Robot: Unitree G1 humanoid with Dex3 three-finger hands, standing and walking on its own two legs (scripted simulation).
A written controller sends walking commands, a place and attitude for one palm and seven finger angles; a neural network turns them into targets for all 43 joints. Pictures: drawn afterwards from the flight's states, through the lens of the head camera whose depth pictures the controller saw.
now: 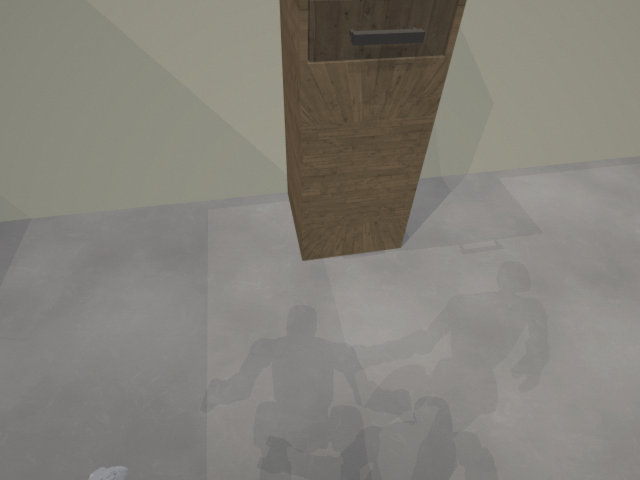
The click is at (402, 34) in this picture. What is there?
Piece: drawer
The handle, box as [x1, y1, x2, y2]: [349, 27, 424, 45]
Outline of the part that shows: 424,35 424,31 422,29 416,29 414,27 410,29 395,30 349,30 351,42 353,45 422,42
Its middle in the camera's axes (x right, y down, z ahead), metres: +0.17 -0.53 +1.00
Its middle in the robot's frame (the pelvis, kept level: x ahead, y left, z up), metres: +1.12 -0.11 +0.13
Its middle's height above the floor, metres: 0.90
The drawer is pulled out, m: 0.00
